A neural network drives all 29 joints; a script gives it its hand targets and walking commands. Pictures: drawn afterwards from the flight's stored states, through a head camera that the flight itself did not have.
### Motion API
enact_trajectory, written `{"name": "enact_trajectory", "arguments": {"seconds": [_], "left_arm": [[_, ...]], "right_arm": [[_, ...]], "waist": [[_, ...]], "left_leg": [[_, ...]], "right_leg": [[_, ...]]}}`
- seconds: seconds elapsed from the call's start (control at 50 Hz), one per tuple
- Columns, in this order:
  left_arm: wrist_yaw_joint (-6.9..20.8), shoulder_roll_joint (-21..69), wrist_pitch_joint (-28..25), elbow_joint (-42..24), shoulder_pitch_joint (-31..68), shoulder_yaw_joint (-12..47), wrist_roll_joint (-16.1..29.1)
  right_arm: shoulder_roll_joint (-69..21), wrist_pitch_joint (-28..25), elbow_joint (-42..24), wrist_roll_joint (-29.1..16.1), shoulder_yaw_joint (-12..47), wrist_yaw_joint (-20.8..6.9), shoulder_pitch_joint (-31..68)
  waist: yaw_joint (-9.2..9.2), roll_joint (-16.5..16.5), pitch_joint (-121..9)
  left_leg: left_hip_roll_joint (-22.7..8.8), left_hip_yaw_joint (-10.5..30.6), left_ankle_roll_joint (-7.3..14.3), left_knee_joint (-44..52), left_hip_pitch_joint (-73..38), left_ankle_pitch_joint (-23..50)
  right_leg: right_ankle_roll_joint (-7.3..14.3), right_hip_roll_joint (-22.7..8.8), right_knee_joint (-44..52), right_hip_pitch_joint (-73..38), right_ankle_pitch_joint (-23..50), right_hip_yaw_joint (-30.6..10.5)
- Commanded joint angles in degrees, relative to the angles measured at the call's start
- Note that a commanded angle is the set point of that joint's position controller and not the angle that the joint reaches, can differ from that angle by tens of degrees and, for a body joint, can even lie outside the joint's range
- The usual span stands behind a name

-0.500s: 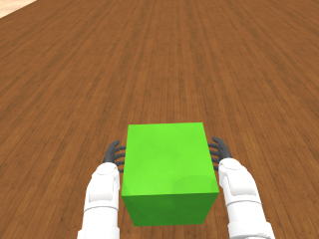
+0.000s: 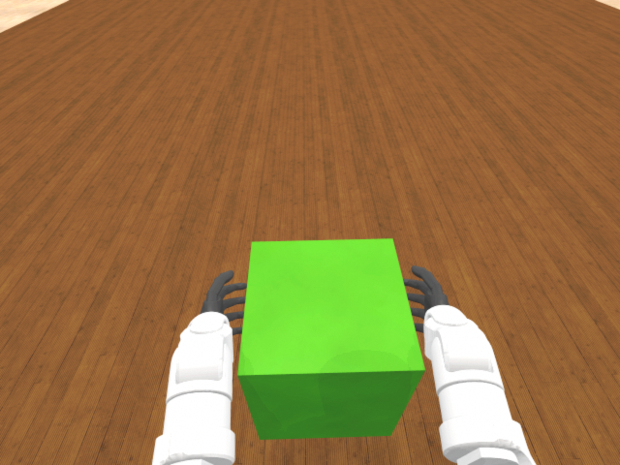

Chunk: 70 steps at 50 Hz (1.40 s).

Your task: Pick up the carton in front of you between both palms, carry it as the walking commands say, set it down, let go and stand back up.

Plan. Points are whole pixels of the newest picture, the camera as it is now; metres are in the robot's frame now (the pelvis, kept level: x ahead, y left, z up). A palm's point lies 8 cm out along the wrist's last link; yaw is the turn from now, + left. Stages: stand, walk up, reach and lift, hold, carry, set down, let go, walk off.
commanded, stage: hold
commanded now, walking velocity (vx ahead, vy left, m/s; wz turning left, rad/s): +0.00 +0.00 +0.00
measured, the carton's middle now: (324, 342) +0.31 +0.00 -0.04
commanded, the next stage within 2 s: set down in 0.34 s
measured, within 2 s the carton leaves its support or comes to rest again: neither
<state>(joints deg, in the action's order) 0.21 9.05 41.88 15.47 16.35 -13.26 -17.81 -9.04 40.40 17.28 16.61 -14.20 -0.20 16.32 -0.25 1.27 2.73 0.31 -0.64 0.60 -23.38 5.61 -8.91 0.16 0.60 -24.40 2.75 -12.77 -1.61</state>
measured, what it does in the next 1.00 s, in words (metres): lowers itself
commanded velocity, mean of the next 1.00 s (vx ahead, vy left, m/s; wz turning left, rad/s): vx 0.00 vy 0.00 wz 0.00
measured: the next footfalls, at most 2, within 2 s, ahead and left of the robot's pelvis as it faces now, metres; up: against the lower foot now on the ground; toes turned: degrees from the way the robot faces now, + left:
none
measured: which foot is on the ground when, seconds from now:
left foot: down 0.00-1.00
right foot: down 0.00-1.00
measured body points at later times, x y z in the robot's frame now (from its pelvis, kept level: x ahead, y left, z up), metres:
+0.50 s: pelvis +0.01 +0.00 +0.00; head -0.02 +0.01 +0.45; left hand +0.32 +0.15 +0.03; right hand +0.32 -0.15 +0.03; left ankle +0.05 +0.11 -0.74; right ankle +0.02 -0.12 -0.74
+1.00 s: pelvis -0.02 +0.00 -0.07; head +0.20 +0.01 +0.32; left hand +0.38 +0.15 -0.16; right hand +0.38 -0.15 -0.16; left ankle +0.06 +0.12 -0.74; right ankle +0.02 -0.12 -0.74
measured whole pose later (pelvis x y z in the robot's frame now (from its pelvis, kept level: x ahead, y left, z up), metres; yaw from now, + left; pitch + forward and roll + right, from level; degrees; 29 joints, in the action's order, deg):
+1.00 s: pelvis -0.02 +0.00 -0.07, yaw +0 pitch +26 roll -1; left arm -1.3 7.6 11.4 28.6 35.4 -23.4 -15.2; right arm -7.9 10.6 29.6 14.3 -23.6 1.7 35.2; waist -0.5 0.7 3.8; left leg 2.1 3.8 -0.6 -52.5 62.2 -15.8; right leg -0.4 3.5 -54.1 59.3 -20.4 -3.2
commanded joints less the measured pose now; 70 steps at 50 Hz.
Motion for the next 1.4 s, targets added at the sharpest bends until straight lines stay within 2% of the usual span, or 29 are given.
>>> {"name": "enact_trajectory", "arguments": {"seconds": [0.0,0.34,0.4,0.48,0.56,0.64,0.7,0.76,0.84,0.9,0.96,1.0,1.04,1.1,1.16,1.26,1.38], "left_arm": [[15.03,55.12,-2.54,-1.26,27.84,29.87,15.52],[14.40,54.61,-2.39,-2.15,27.32,30.02,16.06],[14.26,54.16,-2.73,-1.23,28.78,28.81,15.50],[14.57,53.73,-4.63,5.51,34.54,23.33,12.53],[14.18,51.44,-8.57,14.60,41.69,14.62,7.21],[11.93,43.98,-13.61,19.13,42.12,5.37,0.88],[10.95,39.51,-18.48,20.58,40.31,2.16,-1.40],[10.68,40.47,-24.16,20.00,40.73,4.84,-0.46],[10.66,45.00,-30.94,19.40,44.30,13.13,3.02],[10.72,47.92,-33.62,16.34,48.52,20.15,6.44],[10.18,49.08,-33.95,12.61,51.17,25.97,9.88],[9.93,49.60,-32.95,11.92,51.79,27.46,10.76],[10.11,50.11,-31.38,12.82,52.05,27.01,10.61],[11.09,50.74,-28.36,16.22,53.61,23.80,9.23],[12.08,50.66,-25.96,19.58,55.88,19.92,7.80],[12.05,49.85,-25.28,22.47,60.47,16.30,7.12],[10.22,48.78,-26.43,22.39,66.98,16.96,8.85]], "right_arm": [[-54.83,-2.55,-2.22,-15.00,29.55,-15.04,29.69],[-54.40,-1.99,-2.98,-15.02,29.40,-14.38,28.39],[-54.14,-2.24,-2.02,-14.44,28.45,-14.20,29.72],[-53.87,-4.15,4.61,-11.49,23.39,-14.30,35.34],[-51.69,-8.05,12.99,-5.78,14.82,-13.45,42.30],[-44.44,-13.11,17.47,0.85,5.36,-11.22,42.73],[-40.18,-17.99,18.76,3.07,2.39,-10.27,41.39],[-40.83,-23.53,18.35,2.20,4.85,-10.15,41.39],[-45.22,-30.32,17.67,-2.00,13.40,-10.35,45.11],[-47.36,-33.23,14.72,-5.88,20.71,-10.39,49.13],[-48.05,-33.74,10.83,-9.51,26.53,-10.03,52.21],[-48.25,-32.74,10.03,-10.67,28.15,-10.04,53.37],[-48.88,-31.03,11.05,-10.70,27.92,-10.50,54.02],[-49.71,-27.85,14.61,-9.57,24.96,-11.80,55.34],[-49.74,-25.33,18.22,-8.16,20.93,-13.01,57.52],[-48.42,-24.76,21.90,-7.25,16.87,-13.49,62.15],[-46.57,-26.09,22.50,-8.75,16.82,-12.25,68.15]], "waist": [[-0.08,-1.26,-12.70],[0.18,-1.29,-15.37],[-0.01,-1.10,-14.68],[-0.32,-0.86,-11.44],[0.05,-0.87,-8.87],[-0.16,-0.93,-8.43],[-0.26,-0.97,-11.97],[-0.26,-1.22,-18.93],[-0.27,-1.36,-32.85],[0.04,-1.55,-48.82],[-0.04,-1.81,-63.58],[-0.31,-1.67,-67.00],[-0.64,-1.12,-65.99],[-0.81,-0.65,-60.18],[-0.81,-0.61,-55.76],[-0.55,-1.17,-56.53],[-0.23,-1.91,-63.13]], "left_leg": [[3.24,5.38,0.03,3.03,-10.13,-0.81],[3.35,5.58,-0.35,2.49,-10.80,7.83],[3.51,5.47,-0.29,2.19,-9.98,7.05],[3.72,4.94,0.01,1.20,-6.40,-0.02],[3.83,4.50,0.40,-2.17,-1.24,-4.92],[4.48,3.96,0.65,-6.28,5.88,-2.81],[5.14,3.47,0.31,-10.10,10.94,1.94],[5.98,3.13,-0.28,-14.26,13.85,7.85],[6.72,3.43,-0.92,-21.94,17.24,14.85],[6.80,3.88,-0.73,-28.45,18.71,21.27],[6.80,4.03,-1.11,-34.09,19.44,26.88],[7.02,3.50,-1.56,-36.32,23.60,25.05],[7.40,2.68,-1.98,-37.55,29.97,19.12],[7.75,1.79,-2.06,-39.02,39.03,8.97],[7.88,1.25,-2.01,-40.77,45.44,3.17],[8.26,0.58,-2.14,-45.67,51.90,1.77],[8.79,-0.05,-2.93,-52.81,56.37,2.84]], "right_leg": [[1.66,3.00,6.73,8.33,-1.39,-3.71],[0.84,3.63,5.86,5.52,6.55,-3.96],[0.79,3.62,5.52,5.87,6.01,-3.98],[1.02,3.53,4.28,9.19,-0.28,-3.60],[1.48,3.61,1.17,14.49,-5.16,-3.08],[1.40,4.62,-3.47,19.47,-3.38,-2.52],[0.57,5.57,-7.57,23.37,1.19,-1.98],[-0.21,6.35,-11.49,26.94,6.52,-1.60],[-1.12,7.04,-18.56,33.58,12.47,-1.10],[-1.70,7.43,-24.72,37.83,17.79,-0.90],[-2.05,7.92,-30.23,41.96,21.10,-0.86],[-2.26,8.25,-32.80,44.96,19.80,-0.63],[-2.40,8.45,-34.54,47.99,15.88,-0.35],[-2.23,8.53,-36.31,54.52,7.03,0.21],[-1.78,8.52,-38.11,60.77,1.37,0.77],[-1.49,8.87,-43.08,68.41,-0.31,1.57],[-1.86,9.61,-50.27,75.34,0.06,2.77]]}}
